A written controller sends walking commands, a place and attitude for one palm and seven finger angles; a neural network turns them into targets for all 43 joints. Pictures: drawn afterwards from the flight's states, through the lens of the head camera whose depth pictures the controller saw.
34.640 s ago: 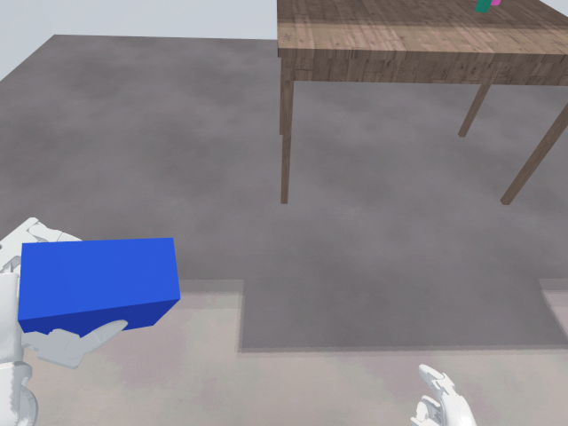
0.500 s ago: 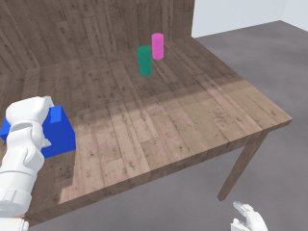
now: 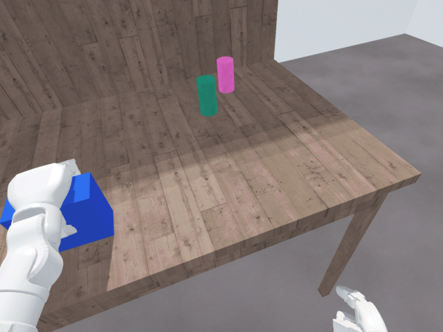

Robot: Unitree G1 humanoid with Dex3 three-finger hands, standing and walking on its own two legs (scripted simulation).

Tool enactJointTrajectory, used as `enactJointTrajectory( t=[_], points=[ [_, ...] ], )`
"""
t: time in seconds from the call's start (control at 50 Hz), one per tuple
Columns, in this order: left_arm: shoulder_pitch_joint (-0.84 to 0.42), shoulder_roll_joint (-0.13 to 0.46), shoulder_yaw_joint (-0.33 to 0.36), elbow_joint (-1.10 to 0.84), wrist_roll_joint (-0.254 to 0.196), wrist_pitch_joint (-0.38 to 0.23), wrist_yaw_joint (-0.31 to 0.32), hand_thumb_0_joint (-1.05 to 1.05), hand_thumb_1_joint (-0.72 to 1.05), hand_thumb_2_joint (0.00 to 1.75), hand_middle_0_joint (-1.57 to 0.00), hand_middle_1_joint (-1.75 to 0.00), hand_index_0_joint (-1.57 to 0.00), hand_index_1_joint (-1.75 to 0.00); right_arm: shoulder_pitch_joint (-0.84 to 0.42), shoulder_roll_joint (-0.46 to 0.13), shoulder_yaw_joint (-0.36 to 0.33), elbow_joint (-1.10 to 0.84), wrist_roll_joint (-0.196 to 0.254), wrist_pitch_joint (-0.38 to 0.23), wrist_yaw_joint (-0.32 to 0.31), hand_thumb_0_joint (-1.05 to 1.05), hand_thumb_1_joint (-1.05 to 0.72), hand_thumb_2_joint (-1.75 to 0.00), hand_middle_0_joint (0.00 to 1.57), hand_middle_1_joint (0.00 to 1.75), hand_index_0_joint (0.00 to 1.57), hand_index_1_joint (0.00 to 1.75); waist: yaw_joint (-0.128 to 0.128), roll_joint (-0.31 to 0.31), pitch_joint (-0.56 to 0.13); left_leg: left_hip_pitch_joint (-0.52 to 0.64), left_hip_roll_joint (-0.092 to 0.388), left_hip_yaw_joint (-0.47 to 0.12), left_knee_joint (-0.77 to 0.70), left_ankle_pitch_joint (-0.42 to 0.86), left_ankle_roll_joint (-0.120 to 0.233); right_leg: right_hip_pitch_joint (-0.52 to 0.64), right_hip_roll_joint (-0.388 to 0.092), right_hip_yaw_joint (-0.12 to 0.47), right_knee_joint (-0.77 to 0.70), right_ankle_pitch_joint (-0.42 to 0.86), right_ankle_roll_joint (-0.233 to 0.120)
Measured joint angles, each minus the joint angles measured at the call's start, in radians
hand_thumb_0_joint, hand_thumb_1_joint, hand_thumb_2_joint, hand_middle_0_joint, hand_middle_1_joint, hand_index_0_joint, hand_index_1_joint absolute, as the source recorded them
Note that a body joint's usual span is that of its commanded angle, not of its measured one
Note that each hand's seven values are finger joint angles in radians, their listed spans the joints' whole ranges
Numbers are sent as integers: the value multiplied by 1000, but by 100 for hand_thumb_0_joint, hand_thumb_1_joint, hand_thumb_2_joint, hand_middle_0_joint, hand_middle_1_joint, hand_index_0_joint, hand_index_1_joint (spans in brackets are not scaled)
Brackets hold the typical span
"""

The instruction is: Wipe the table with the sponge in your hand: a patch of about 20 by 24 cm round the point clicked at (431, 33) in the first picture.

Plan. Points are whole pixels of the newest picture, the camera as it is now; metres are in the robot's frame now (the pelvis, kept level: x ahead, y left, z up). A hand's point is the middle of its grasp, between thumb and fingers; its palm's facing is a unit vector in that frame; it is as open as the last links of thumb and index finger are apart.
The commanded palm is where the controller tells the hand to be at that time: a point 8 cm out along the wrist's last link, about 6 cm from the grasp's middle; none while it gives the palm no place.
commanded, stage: wipe back along the first lane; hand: left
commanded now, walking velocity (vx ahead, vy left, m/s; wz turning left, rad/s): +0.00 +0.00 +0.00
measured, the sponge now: (70, 222) +0.29 +0.33 +0.05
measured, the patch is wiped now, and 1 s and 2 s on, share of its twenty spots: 1.00 1.00 1.00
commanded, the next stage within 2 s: lift the sponge slowly off the table in 0.48 s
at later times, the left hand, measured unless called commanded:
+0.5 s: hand (51, 234) +0.23 +0.31 +0.11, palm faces +0.09 -0.04 -1.00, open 10.3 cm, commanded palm +0.18 +0.29 +0.13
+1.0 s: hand (49, 240) +0.22 +0.30 +0.11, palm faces +0.07 -0.05 -1.00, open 10.3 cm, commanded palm +0.18 +0.29 +0.17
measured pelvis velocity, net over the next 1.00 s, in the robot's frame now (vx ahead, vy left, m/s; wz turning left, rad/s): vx -0.02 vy -0.01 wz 0.00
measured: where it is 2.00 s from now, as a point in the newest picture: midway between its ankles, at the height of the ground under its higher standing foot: outside the picture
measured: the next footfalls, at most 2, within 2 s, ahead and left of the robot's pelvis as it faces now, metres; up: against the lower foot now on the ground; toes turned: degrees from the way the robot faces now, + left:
none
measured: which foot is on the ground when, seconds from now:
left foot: down 0.00-1.00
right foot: down 0.00-1.00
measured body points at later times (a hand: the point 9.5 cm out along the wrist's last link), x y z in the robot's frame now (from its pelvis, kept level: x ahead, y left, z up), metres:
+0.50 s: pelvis +0.00 -0.01 +0.00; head -0.02 -0.04 +0.45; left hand +0.22 +0.30 +0.17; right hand +0.23 -0.22 -0.08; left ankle +0.04 +0.09 -0.73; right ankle -0.06 -0.12 -0.73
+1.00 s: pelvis -0.02 -0.01 +0.00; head -0.05 -0.04 +0.45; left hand +0.21 +0.30 +0.17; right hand +0.21 -0.21 -0.08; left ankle +0.04 +0.09 -0.73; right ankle -0.06 -0.12 -0.73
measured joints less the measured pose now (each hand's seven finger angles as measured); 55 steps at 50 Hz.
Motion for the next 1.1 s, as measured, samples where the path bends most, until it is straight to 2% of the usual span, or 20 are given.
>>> enactJointTrajectory(
  t=[0.28,0.4,0.6,0.8,0.96,1.1],
  points=[
    [194,-14,14,-217,-24,20,14,0,-50,106,-64,-138,-66,-140,-60,10,8,-16,-8,-21,5,1,-90,-90,19,30,20,30,22,4,2,27,4,5,4,-11,-6,23,3,6,8,-11,-4],
    [238,-15,14,-273,-28,39,14,0,-50,106,-64,-138,-67,-140,-75,12,13,-16,-10,-24,-1,1,-90,-90,19,30,20,30,31,1,10,35,6,5,6,-10,-8,30,5,6,11,-10,-6],
    [335,-26,21,-373,-31,49,24,0,-49,106,-64,-138,-66,-140,-71,14,14,-17,-13,-32,-3,1,-90,-90,19,30,20,30,31,5,10,38,10,10,10,-7,-7,29,8,12,21,-7,-4],
    [244,-18,-20,-314,-20,66,-8,0,-50,106,-66,-136,-69,-137,-70,17,20,5,-17,-34,-28,1,-90,-90,19,30,20,30,39,4,31,42,7,2,3,13,-7,30,7,4,24,3,-6],
    [202,-16,-31,-270,-15,49,-19,-1,-51,106,-67,-135,-70,-136,-66,24,22,12,-19,-54,-35,1,-90,-90,20,30,20,30,42,7,37,49,6,-2,-9,25,-8,36,6,-1,19,10,-8],
    [221,-11,-34,-293,-31,24,-26,-1,-51,106,-67,-134,-70,-135,-70,26,21,17,-25,-69,-36,1,-90,-90,20,30,20,30,52,9,40,69,7,-4,-19,28,-11,56,8,-1,8,15,-10]
  ],
)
